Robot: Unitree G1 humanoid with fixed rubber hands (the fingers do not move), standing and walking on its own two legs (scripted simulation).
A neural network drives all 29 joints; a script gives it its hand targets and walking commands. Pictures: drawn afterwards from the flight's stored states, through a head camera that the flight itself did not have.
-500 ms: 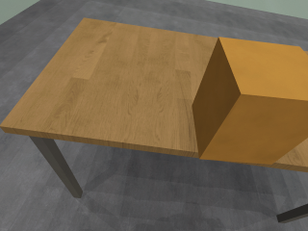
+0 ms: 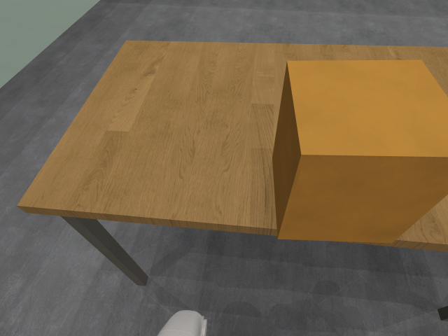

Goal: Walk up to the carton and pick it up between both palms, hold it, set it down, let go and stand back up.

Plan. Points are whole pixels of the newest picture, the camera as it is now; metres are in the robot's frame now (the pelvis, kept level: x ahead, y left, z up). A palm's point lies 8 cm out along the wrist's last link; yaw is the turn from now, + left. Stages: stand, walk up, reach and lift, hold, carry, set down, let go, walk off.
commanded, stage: walk up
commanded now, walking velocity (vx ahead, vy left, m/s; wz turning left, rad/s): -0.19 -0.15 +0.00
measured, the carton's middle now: (342, 157) +0.40 -0.17 +0.10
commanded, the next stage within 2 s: none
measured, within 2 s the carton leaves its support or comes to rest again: neither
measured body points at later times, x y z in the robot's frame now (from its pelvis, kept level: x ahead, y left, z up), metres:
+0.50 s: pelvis -0.04 -0.02 +0.01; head -0.01 +0.03 +0.45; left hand +0.03 +0.25 -0.16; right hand +0.02 -0.29 -0.11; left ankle -0.02 +0.04 -0.75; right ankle -0.10 -0.26 -0.60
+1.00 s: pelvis -0.09 -0.13 +0.01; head -0.08 -0.20 +0.45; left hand -0.14 +0.10 -0.11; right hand -0.11 -0.34 -0.19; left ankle -0.08 +0.06 -0.68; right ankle -0.16 -0.15 -0.74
